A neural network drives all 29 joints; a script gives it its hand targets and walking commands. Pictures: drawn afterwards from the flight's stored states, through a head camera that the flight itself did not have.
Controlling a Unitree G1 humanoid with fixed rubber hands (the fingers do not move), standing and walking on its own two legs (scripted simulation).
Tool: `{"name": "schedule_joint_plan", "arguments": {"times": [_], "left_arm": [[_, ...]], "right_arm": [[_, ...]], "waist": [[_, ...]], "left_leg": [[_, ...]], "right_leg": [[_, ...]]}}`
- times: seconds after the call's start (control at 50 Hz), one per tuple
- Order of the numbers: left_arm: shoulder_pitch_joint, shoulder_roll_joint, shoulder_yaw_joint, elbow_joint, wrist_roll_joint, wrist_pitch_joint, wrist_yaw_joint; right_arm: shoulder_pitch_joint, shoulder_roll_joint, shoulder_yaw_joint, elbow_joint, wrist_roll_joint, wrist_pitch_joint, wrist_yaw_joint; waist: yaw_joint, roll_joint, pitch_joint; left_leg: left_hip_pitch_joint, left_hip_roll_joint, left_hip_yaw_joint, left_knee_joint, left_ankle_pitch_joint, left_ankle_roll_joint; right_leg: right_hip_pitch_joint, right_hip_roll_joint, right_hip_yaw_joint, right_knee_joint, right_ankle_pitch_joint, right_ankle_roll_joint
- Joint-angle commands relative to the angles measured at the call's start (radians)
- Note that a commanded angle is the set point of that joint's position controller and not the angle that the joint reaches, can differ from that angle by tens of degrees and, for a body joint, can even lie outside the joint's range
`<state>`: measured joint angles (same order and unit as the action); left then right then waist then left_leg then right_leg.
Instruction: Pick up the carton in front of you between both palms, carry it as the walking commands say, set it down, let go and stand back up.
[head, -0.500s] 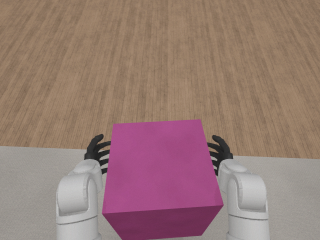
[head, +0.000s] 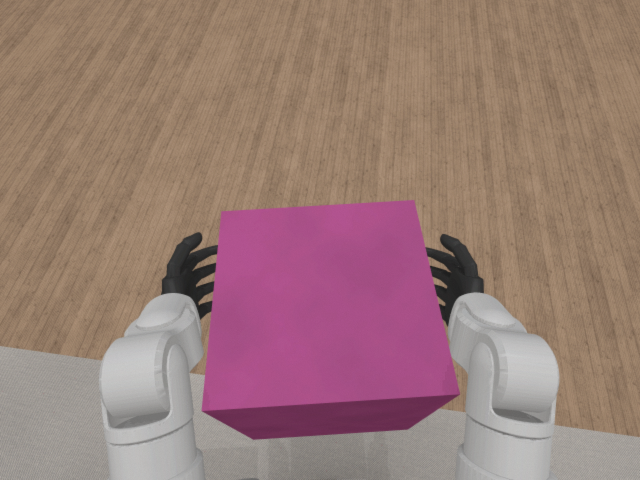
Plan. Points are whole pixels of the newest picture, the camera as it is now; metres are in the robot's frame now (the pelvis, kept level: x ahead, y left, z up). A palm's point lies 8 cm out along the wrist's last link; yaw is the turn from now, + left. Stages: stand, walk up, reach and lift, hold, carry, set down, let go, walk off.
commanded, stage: carry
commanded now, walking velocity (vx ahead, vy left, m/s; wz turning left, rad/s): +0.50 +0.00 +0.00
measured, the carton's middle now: (325, 332) +0.28 +0.00 +0.03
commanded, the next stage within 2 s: none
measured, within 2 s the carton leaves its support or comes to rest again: neither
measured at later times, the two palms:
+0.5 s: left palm (226, 72) +0.73 +0.17 +0.12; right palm (400, 81) +0.69 -0.13 +0.12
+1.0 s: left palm out of the picture +1.03 +0.19 +0.17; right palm out of the picture +1.06 -0.11 +0.17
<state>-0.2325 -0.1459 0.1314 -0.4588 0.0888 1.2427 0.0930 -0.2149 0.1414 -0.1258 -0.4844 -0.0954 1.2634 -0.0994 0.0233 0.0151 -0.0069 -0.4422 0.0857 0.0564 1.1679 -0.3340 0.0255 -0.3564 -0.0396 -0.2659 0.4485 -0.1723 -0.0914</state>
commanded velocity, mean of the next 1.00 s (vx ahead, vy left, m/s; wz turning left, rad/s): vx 0.50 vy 0.00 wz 0.00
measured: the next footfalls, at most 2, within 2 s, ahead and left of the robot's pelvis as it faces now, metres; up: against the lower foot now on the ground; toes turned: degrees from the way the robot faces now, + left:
left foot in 0.34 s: +0.42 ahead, +0.10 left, +0.00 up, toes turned +6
right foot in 0.78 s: +0.71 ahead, -0.07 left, +0.04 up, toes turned -8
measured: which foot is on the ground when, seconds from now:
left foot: up 0.00-0.32, down 0.34-0.80, up 0.82-1.00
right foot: down 0.00-0.36, up 0.38-0.76, down 0.78-1.00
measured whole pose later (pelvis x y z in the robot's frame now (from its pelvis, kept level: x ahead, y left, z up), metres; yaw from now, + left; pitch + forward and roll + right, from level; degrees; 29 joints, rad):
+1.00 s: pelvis +0.66 +0.01 +0.03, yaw -1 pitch +6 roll +0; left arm -0.79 -0.04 0.26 -0.14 0.04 1.27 0.15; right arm -0.77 0.05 -0.31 -0.20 -0.08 1.31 -0.13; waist 0.11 -0.01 0.12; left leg -0.70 0.00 0.00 1.34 -0.45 0.04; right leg -0.39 0.02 -0.13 0.53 -0.41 -0.09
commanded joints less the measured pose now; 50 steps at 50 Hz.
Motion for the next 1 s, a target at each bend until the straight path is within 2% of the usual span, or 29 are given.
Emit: {"name": "schedule_joint_plan", "arguments": {"times": [0.0,0.06,0.14,0.24,0.26,0.28,0.3,0.32,0.34,0.36,0.38,0.4,0.42,0.46,0.48,0.56,0.62,0.7,0.74,0.76,0.78,0.8,0.82,0.84,0.86,0.88,0.9,0.92,0.98], "left_arm": [[-0.508,-0.767,-0.723,-0.115,-0.426,0.025,-0.234],[-0.579,-0.675,-0.709,-0.064,-0.425,0.048,-0.233],[-0.761,-0.602,-0.673,0.084,-0.431,0.071,-0.224],[-0.974,-0.632,-0.598,0.269,-0.46,0.098,-0.202],[-1.019,-0.65,-0.585,0.302,-0.464,0.101,-0.198],[-1.062,-0.67,-0.573,0.336,-0.466,0.103,-0.195],[-1.105,-0.691,-0.561,0.368,-0.468,0.106,-0.192],[-1.146,-0.712,-0.547,0.401,-0.468,0.108,-0.189],[-1.183,-0.733,-0.532,0.431,-0.465,0.109,-0.188],[-1.207,-0.771,-0.515,0.464,-0.465,0.11,-0.183],[-1.278,-0.789,-0.5,0.458,-0.463,0.103,-0.178],[-1.331,-0.837,-0.5,0.453,-0.468,0.096,-0.174],[-1.355,-0.877,-0.491,0.446,-0.465,0.085,-0.169],[-1.367,-0.932,-0.47,0.438,-0.452,0.07,-0.157],[-1.36,-0.946,-0.468,0.432,-0.446,0.063,-0.151],[-1.279,-0.948,-0.481,0.417,-0.399,0.034,-0.131],[-1.247,-0.917,-0.519,0.378,-0.371,0.017,-0.128],[-1.218,-0.854,-0.556,0.307,-0.362,0.015,-0.129],[-1.166,-0.818,-0.562,0.313,-0.354,0.025,-0.132],[-1.155,-0.807,-0.566,0.317,-0.354,0.029,-0.138],[-1.136,-0.802,-0.57,0.317,-0.36,0.03,-0.145],[-1.133,-0.795,-0.565,0.337,-0.369,0.031,-0.149],[-1.107,-0.81,-0.566,0.342,-0.387,0.032,-0.158],[-1.154,-0.831,-0.584,0.301,-0.411,0.034,-0.169],[-1.211,-0.866,-0.608,0.264,-0.447,0.035,-0.179],[-1.265,-0.891,-0.628,0.233,-0.481,0.034,-0.187],[-1.302,-0.906,-0.643,0.208,-0.511,0.033,-0.192],[-1.33,-0.913,-0.649,0.186,-0.533,0.032,-0.195],[-1.339,-0.891,-0.638,0.182,-0.559,0.043,-0.202]], "right_arm": [[-0.537,0.771,0.725,-0.093,0.394,-0.004,0.212],[-0.614,0.701,0.713,-0.045,0.376,0.015,0.194],[-0.815,0.635,0.679,0.085,0.396,0.049,0.183],[-1.029,0.644,0.593,0.26,0.438,0.086,0.176],[-1.07,0.655,0.573,0.293,0.445,0.09,0.176],[-1.11,0.667,0.551,0.328,0.45,0.093,0.177],[-1.136,0.678,0.527,0.37,0.451,0.092,0.179],[-1.148,0.686,0.5,0.415,0.45,0.09,0.181],[-1.16,0.69,0.473,0.443,0.451,0.089,0.183],[-1.211,0.7,0.462,0.482,0.453,0.079,0.185],[-1.245,0.768,0.463,0.482,0.477,0.074,0.191],[-1.313,0.833,0.472,0.454,0.499,0.063,0.199],[-1.382,0.882,0.473,0.418,0.523,0.055,0.206],[-1.481,0.945,0.486,0.362,0.549,0.038,0.206],[-1.489,0.958,0.484,0.345,0.549,0.031,0.203],[-1.412,0.945,0.49,0.316,0.513,0.011,0.193],[-1.367,0.912,0.522,0.278,0.487,-0.002,0.192],[-1.325,0.855,0.558,0.22,0.476,-0.001,0.196],[-1.281,0.818,0.566,0.232,0.467,0.01,0.198],[-1.255,0.803,0.568,0.248,0.459,0.014,0.199],[-1.269,0.8,0.579,0.236,0.456,0.019,0.202],[-1.243,0.818,0.576,0.254,0.456,0.029,0.206],[-1.254,0.797,0.567,0.261,0.45,0.033,0.209],[-1.274,0.815,0.557,0.268,0.441,0.028,0.206],[-1.288,0.81,0.544,0.256,0.426,0.025,0.2],[-1.29,0.8,0.529,0.247,0.407,0.025,0.191],[-1.281,0.788,0.518,0.246,0.384,0.023,0.18],[-1.266,0.773,0.508,0.247,0.363,0.021,0.169],[-1.219,0.726,0.482,0.272,0.308,0.021,0.143]], "waist": [[-0.006,-0.11,-0.404],[0.001,-0.137,-0.354],[0.033,-0.143,-0.262],[0.027,-0.172,-0.209],[0.017,-0.177,-0.217],[-0.006,-0.174,-0.247],[-0.052,-0.139,-0.303],[-0.1,-0.047,-0.389],[-0.12,0.132,-0.466],[-0.105,0.408,-0.563],[-0.099,0.303,-0.552],[-0.097,0.201,-0.517],[-0.088,0.066,-0.493],[-0.064,0.059,-0.521],[-0.063,0.07,-0.536],[-0.091,0.091,-0.56],[-0.109,0.098,-0.529],[-0.099,0.118,-0.451],[-0.043,0.154,-0.48],[0.023,0.147,-0.555],[0.079,0.03,-0.681],[0.08,-0.275,-0.842],[0.117,-0.301,-0.796],[0.118,-0.221,-0.709],[0.119,-0.132,-0.645],[0.105,-0.085,-0.594],[0.091,-0.058,-0.583],[0.084,-0.053,-0.577],[0.08,-0.087,-0.548]], "left_leg": [[-0.16,0.029,-0.009,-0.073,0.074,-0.002],[-0.228,0.019,0.031,-0.218,0.124,-0.017],[-0.268,0.006,0.07,-0.406,0.222,-0.012],[-0.174,-0.028,0.101,-0.558,0.292,0.028],[-0.136,-0.037,0.106,-0.571,0.278,0.044],[-0.047,-0.062,0.127,-0.584,0.253,0.059],[0.118,-0.109,0.172,-0.638,0.244,0.061],[0.342,-0.119,0.17,-0.664,0.201,0.054],[0.545,0.113,-0.148,-0.646,0.174,0.073],[0.77,0.297,-0.609,-0.811,0.101,0.222],[0.766,0.289,-0.6,-0.851,0.118,0.229],[0.723,0.256,-0.503,-0.792,0.249,0.218],[0.659,0.236,-0.399,-0.757,0.39,0.195],[0.626,0.208,-0.291,-0.75,0.445,0.175],[0.637,0.199,-0.264,-0.751,0.458,0.169],[0.771,0.179,-0.187,-0.701,0.643,0.18],[0.795,0.153,-0.139,-0.702,0.713,0.188],[0.713,0.09,-0.033,-0.702,0.848,0.166],[0.626,0.062,0.048,-0.57,1.17,0.119],[0.543,0.065,0.087,-0.395,1.143,0.072],[0.291,0.038,0.035,-0.189,0.77,0.029],[-0.022,-0.082,-0.025,0.098,-0.021,-0.01],[-0.242,-0.168,-0.092,0.301,-0.193,-0.01],[-0.387,-0.138,-0.136,0.378,-0.159,0.007],[-0.457,-0.104,-0.13,0.373,-0.149,0.018],[-0.472,-0.082,-0.119,0.331,-0.133,0.024],[-0.451,-0.066,-0.117,0.28,-0.11,0.028],[-0.439,-0.059,-0.102,0.232,-0.106,0.026],[-0.457,-0.054,-0.055,0.08,-0.142,0.015]], "right_leg": [[0.429,-0.264,0.306,-0.214,0.182,-0.046],[0.438,-0.247,0.246,-0.231,0.191,-0.067],[0.43,-0.21,0.194,-0.226,0.186,-0.079],[0.424,-0.196,0.145,-0.172,0.285,-0.052],[0.431,-0.199,0.134,-0.131,0.343,-0.041],[0.421,-0.192,0.113,-0.052,0.465,-0.026],[0.389,-0.156,0.063,0.107,0.546,0.003],[0.292,-0.1,0.039,0.34,0.466,0.027],[0.075,-0.059,0.082,0.611,0.144,0.055],[-0.266,0.109,0.167,0.882,-0.324,0.084],[-0.356,0.056,0.272,0.995,-0.313,0.055],[-0.4,0.027,0.286,1.021,-0.275,0.032],[-0.407,0.0,0.286,1.002,-0.231,0.024],[-0.397,-0.029,0.281,0.931,-0.179,0.024],[-0.404,-0.026,0.269,0.902,-0.173,0.027],[-0.564,-0.019,0.224,0.844,-0.169,0.037],[-0.617,-0.007,0.182,0.733,-0.153,0.037],[-0.434,0.051,0.089,0.364,-0.03,0.035],[-0.146,0.152,-0.012,0.189,0.01,0.015],[0.114,0.142,0.017,0.068,0.142,-0.007],[0.486,-0.039,0.24,0.128,0.25,-0.072],[0.832,-0.325,0.716,0.133,0.411,-0.26],[0.871,-0.299,0.866,0.037,0.375,-0.308],[0.859,-0.276,0.787,0.061,0.426,-0.279],[0.826,-0.268,0.703,0.078,0.48,-0.24],[0.77,-0.25,0.645,0.077,0.475,-0.2],[0.724,-0.231,0.604,0.056,0.383,-0.167],[0.7,-0.223,0.577,0.035,0.312,-0.148],[0.656,-0.229,0.52,-0.003,0.281,-0.157]]}}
